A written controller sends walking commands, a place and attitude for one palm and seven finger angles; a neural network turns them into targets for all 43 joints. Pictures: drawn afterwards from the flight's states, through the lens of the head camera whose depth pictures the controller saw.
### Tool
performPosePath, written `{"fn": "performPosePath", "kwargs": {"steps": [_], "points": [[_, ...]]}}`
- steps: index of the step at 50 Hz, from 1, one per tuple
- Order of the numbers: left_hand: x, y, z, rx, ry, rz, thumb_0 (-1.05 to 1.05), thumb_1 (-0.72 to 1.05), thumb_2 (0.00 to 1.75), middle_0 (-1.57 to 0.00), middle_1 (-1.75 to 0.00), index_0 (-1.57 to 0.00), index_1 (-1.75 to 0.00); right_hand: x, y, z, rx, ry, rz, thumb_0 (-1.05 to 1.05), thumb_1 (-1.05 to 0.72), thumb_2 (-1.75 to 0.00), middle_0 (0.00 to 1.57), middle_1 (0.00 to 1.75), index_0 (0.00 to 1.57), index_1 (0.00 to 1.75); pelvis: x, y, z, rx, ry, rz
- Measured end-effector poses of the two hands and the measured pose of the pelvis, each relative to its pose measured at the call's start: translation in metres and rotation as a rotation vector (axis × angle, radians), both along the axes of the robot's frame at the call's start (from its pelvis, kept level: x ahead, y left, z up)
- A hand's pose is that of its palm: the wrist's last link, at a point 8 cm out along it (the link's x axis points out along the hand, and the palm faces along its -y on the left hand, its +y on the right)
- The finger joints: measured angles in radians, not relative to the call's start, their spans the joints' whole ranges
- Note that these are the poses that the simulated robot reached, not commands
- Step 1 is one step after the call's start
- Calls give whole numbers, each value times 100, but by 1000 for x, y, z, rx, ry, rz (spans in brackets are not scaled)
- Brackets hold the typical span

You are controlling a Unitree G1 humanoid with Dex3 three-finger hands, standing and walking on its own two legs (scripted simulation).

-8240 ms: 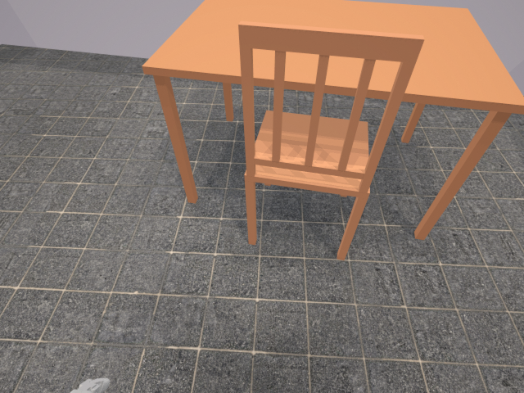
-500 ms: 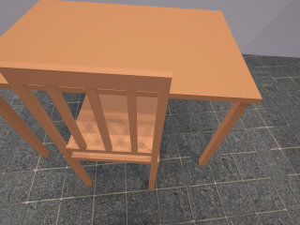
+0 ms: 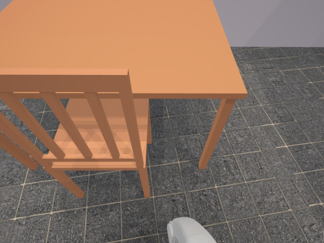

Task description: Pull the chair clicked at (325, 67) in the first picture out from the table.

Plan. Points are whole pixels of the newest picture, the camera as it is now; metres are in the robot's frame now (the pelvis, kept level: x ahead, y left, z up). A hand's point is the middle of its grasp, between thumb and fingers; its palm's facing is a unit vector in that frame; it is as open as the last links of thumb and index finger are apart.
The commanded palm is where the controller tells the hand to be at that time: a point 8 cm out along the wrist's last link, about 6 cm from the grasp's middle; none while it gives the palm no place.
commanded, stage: come to a stop and stand still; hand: left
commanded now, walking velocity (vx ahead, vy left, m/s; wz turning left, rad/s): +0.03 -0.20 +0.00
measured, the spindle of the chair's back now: (72, 130) +0.45 +0.28 -0.05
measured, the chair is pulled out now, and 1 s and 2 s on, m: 0.00 0.00 0.00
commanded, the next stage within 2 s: look again from close up in 1.20 s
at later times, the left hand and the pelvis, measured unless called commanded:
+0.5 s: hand out of the picture +0.07 +0.09 -0.18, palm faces +0.05 -0.98 -0.19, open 7.3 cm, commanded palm none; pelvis +0.02 -0.10 +0.00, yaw -1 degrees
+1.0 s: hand out of the picture +0.07 +0.13 -0.17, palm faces -0.06 -0.97 -0.23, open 7.4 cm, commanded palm none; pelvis +0.01 -0.05 -0.01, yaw -2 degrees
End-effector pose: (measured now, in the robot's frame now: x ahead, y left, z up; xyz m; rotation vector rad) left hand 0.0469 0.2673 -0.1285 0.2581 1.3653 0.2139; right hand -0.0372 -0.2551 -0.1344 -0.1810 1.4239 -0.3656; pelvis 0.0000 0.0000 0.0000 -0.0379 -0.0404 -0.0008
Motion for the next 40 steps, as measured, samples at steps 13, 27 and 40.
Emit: {"fn": "performPosePath", "kwargs": {"steps": [13,27,40], "points": [[-2,-109,-43,-59,-63,-30,1,91,90,-20,-30,-20,-29,84,-117,-38,3,-124,151,0,-91,-90,20,30,20,30,3,-84,-43,5,38,-14],[25,-128,-14,-85,-110,18,2,93,90,-21,-30,-20,-30,112,-75,-6,115,-139,189,0,-92,-90,20,30,20,30,20,-100,-5,35,37,-10],[20,-102,-12,-54,-110,-13,1,91,90,-20,-30,-20,-29,103,-63,0,106,-186,147,0,-92,-90,20,30,20,30,9,-83,-3,65,20,-23]]}}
